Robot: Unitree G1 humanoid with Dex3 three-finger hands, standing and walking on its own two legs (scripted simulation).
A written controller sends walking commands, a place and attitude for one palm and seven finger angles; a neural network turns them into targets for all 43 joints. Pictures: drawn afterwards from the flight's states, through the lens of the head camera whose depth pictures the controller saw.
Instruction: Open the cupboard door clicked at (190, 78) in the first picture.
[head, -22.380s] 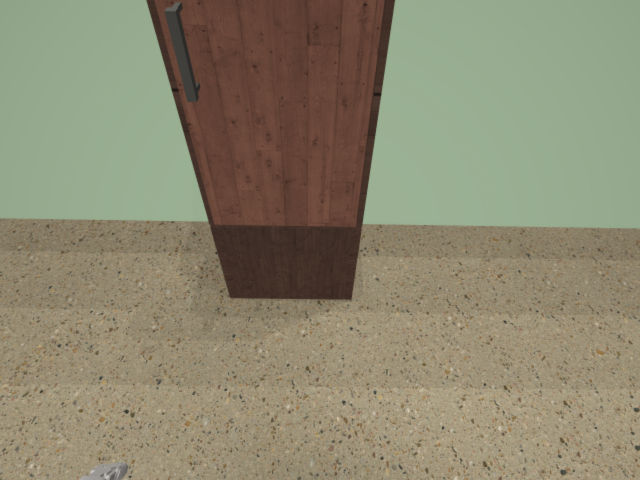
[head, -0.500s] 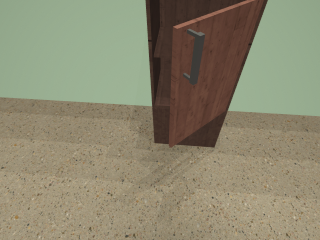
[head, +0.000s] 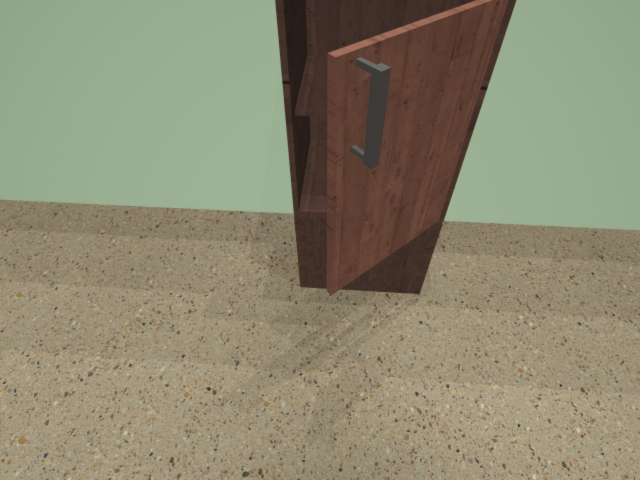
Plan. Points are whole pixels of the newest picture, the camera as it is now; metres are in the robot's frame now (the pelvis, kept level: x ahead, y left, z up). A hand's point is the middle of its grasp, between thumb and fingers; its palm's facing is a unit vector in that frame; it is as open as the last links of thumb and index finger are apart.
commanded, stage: look to check the result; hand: left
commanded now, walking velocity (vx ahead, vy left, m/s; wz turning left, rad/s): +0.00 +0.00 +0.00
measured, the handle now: (367, 115) +0.60 -0.05 +0.15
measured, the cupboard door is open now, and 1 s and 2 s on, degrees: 43 43 43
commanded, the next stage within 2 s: walk to a spot facing it in 0.44 s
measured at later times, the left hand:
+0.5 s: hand out of the picture +0.00 +0.14 -0.17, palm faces +0.05 -0.98 -0.17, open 7.4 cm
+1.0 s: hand out of the picture +0.08 +0.17 -0.17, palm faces -0.11 -0.96 -0.26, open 7.4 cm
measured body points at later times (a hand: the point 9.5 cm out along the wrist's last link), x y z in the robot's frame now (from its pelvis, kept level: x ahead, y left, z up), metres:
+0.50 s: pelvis +0.01 -0.01 +0.00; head +0.02 -0.02 +0.45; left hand -0.01 +0.19 -0.16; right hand +0.00 -0.23 -0.17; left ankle +0.03 +0.11 -0.74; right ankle -0.01 -0.12 -0.74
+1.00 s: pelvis +0.01 -0.02 -0.01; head +0.05 -0.05 +0.44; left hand +0.09 +0.22 -0.15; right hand +0.01 -0.27 -0.17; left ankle +0.03 +0.11 -0.74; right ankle -0.03 -0.11 -0.71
